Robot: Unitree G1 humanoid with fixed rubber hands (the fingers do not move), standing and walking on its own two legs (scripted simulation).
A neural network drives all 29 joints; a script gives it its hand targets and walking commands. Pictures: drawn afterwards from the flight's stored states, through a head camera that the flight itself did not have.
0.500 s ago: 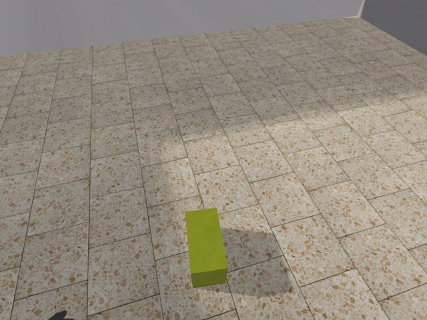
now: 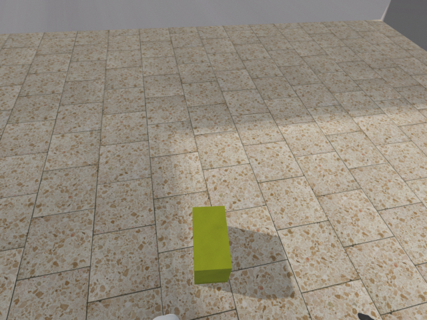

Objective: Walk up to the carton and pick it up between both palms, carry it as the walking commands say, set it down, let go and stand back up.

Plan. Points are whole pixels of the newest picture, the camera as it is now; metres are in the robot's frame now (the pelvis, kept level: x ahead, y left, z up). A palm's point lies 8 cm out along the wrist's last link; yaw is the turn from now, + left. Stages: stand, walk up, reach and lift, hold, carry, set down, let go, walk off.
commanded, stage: walk up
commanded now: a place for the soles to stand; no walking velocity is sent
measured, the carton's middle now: (209, 244) +0.52 -0.01 -0.66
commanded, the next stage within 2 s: reach and lift in 1.02 s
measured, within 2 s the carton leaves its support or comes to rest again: neither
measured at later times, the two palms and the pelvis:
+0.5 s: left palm out of the picture +0.13 +0.30 -0.10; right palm out of the picture +0.08 -0.32 -0.10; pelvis +0.02 -0.01 +0.00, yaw +0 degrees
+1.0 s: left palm out of the picture +0.13 +0.30 -0.10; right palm out of the picture +0.08 -0.32 -0.10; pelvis +0.02 -0.01 +0.00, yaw +0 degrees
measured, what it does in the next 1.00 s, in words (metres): stands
